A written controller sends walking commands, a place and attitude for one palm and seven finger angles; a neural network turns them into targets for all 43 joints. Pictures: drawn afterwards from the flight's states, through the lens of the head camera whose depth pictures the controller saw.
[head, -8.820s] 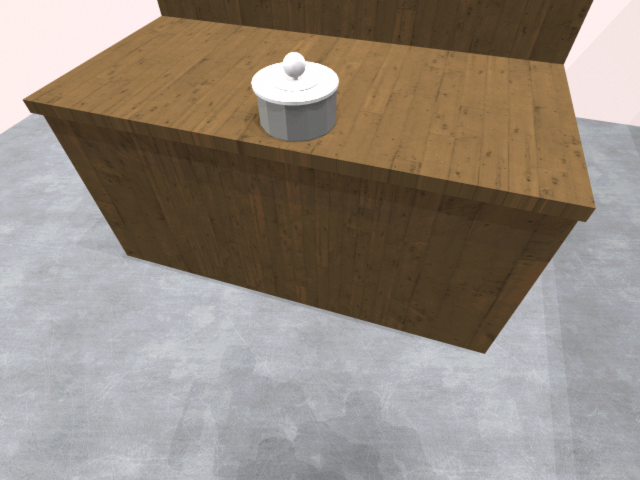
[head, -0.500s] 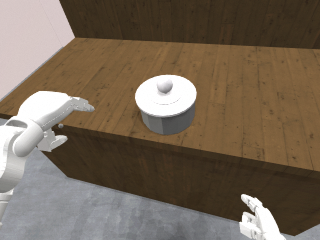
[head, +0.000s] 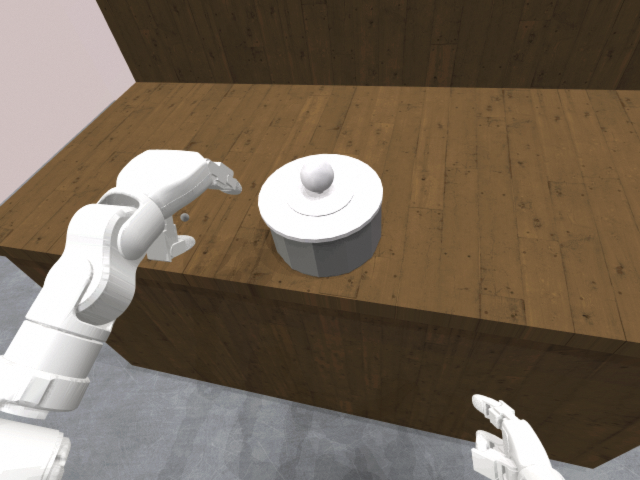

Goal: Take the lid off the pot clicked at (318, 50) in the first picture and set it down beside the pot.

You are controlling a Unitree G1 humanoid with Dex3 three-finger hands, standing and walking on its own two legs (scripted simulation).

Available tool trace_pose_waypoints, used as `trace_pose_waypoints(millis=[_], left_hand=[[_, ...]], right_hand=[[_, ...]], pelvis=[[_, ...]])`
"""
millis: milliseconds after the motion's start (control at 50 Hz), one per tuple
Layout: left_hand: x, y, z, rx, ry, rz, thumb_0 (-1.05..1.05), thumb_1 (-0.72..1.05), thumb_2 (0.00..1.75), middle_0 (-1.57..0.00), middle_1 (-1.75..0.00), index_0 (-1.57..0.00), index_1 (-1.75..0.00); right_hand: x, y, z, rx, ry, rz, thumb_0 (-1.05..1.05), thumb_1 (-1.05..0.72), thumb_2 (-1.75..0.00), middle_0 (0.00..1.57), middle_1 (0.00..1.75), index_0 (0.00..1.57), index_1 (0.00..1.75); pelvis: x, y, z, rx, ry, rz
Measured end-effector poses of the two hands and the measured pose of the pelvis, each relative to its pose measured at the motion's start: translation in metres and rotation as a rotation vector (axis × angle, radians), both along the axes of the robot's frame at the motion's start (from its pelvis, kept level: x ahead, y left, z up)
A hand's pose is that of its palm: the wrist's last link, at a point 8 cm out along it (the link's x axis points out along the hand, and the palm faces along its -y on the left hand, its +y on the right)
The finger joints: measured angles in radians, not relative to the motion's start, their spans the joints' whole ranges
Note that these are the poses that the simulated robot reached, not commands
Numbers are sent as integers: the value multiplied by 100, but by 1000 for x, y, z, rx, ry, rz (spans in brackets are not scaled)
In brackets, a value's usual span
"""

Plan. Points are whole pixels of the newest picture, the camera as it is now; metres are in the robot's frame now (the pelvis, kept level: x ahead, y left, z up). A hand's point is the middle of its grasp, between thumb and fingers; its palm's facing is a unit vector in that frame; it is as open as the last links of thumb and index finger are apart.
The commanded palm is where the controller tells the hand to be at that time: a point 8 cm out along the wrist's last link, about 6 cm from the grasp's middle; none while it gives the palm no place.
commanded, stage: move the open hand above the knob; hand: left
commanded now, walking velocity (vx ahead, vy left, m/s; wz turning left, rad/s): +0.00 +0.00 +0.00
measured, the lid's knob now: (317, 175) +0.53 +0.05 +0.09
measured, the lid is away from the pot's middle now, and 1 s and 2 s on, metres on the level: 0.00 0.00 0.00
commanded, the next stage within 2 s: lower the open fingers around the knob in 1.80 s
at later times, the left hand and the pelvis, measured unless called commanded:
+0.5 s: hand (243, 182) +0.42 +0.12 +0.17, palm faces -0.21 +0.02 -0.98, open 10.2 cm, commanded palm +0.41 +0.12 +0.24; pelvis +0.01 -0.02 +0.00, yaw +0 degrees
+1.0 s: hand (292, 149) +0.47 +0.07 +0.18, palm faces -0.23 +0.03 -0.97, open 10.2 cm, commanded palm +0.48 +0.06 +0.24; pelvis +0.01 -0.01 +0.00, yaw -1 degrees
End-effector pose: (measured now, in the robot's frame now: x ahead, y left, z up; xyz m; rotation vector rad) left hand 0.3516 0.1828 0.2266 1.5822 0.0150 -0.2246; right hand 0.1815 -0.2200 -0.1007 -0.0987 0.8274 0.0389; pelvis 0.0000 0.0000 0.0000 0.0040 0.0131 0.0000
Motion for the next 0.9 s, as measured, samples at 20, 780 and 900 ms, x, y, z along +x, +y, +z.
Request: trace_pose_waypoints(millis=[20,780,900], left_hand=[[3,-3,0,2,2,-1,0,-30,141,-84,-8,-84,-8],[91,-89,7,6,70,-17,0,-30,141,-84,-8,-84,-8],[104,-103,10,0,68,-27,0,-30,141,-84,-8,-84,-8]], right_hand=[[0,-2,-1,-2,4,-3,2,-90,-90,20,30,20,30],[-39,-41,-17,-29,123,-139,1,-90,-90,20,30,20,30],[-56,-43,-21,-42,162,-172,1,-90,-90,20,30,20,30]], pelvis=[[1,-1,0,0,1,0],[11,-17,-1,14,36,-10],[12,-14,-1,14,47,-17]])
